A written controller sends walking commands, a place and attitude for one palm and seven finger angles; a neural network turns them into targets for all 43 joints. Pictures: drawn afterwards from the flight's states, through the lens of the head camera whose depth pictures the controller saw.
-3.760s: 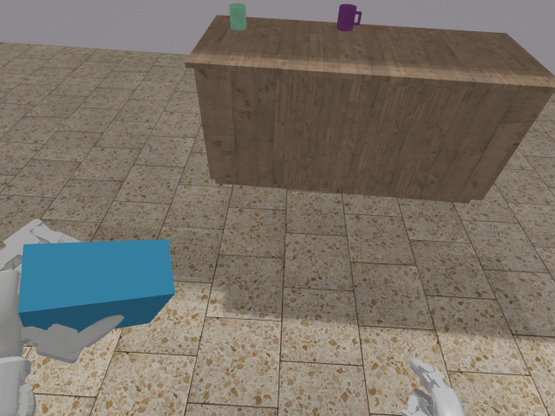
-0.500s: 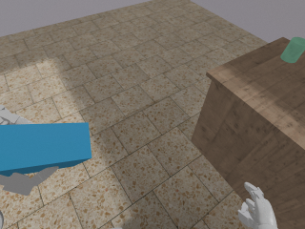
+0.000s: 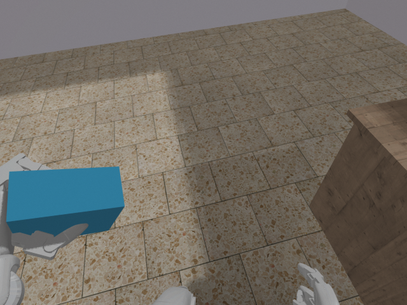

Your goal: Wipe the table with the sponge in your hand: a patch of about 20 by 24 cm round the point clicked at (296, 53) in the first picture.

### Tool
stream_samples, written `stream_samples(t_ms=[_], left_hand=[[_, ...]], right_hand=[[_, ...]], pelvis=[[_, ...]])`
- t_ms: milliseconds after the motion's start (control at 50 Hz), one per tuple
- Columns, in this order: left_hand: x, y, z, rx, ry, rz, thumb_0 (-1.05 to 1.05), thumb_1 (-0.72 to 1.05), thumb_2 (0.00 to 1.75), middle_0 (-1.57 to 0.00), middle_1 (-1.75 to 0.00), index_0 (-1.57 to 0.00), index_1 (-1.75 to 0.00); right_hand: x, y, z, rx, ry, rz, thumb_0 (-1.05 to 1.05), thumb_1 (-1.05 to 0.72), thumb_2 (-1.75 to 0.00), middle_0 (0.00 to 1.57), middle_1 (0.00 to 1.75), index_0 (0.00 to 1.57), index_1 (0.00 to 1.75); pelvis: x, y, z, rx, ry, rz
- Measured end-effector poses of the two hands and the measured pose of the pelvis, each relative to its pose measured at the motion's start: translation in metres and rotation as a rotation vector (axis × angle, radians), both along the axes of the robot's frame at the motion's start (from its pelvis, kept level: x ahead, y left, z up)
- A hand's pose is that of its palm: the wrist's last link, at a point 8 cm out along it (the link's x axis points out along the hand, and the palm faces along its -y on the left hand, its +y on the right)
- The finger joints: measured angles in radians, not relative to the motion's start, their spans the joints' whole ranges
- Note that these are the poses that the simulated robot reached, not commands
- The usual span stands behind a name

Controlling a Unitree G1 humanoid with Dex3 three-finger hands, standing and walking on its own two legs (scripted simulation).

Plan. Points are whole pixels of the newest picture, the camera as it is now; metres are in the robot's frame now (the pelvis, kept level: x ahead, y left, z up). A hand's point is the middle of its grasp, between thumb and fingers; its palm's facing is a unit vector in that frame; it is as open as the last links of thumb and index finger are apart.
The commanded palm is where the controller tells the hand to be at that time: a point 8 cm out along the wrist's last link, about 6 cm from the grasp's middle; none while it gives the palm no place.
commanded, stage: walk to a spot facing it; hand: left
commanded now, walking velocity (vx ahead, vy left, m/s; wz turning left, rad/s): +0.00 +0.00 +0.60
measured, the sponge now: (84, 204) +0.23 +0.20 +0.15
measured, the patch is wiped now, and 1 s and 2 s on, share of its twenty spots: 0.00 0.00 0.00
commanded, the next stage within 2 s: turn to face it in 1.58 s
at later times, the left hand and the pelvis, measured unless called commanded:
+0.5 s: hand out of the picture +0.06 +0.29 +0.19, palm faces +0.67 -0.65 -0.36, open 10.0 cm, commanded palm +0.01 +0.32 +0.18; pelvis -0.06 +0.00 +0.00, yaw +18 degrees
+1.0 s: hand out of the picture +0.07 +0.31 +0.18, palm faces +0.77 -0.46 -0.45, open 10.0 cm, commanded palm +0.00 +0.32 +0.18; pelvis +0.01 -0.01 +0.01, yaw +31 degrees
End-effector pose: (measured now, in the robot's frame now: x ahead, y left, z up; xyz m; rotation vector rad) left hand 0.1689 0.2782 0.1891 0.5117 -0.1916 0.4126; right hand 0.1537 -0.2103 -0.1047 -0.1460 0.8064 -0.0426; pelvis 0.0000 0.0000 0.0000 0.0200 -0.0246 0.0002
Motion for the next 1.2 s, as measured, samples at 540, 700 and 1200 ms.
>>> stream_samples(t_ms=[540,700,1200], left_hand=[[-0.165,0.034,0.014,0.025,-0.157,0.260,0.00,-0.48,0.99,-0.77,-1.33,-0.77,-1.33],[-0.164,0.013,0.004,0.072,-0.069,0.373,0.00,-0.48,0.99,-0.77,-1.33,-0.77,-1.33],[-0.112,0.068,0.007,0.105,-0.101,0.468,-0.01,-0.48,0.99,-0.77,-1.33,-0.77,-1.33]], right_hand=[[-0.017,0.074,0.025,0.013,-0.044,0.323,0.01,-0.90,-0.90,0.20,0.30,0.20,0.30],[0.014,0.068,-0.010,0.035,0.012,0.447,0.01,-0.90,-0.90,0.20,0.30,0.20,0.30],[0.149,0.139,0.020,-0.001,-0.076,0.511,0.01,-0.91,-0.90,0.19,0.30,0.19,0.30]], pelvis=[[-0.057,-0.004,0.007,-0.048,-0.006,0.334],[-0.042,-0.032,-0.008,-0.024,-0.002,0.425],[0.048,0.013,-0.005,-0.004,0.040,0.583]])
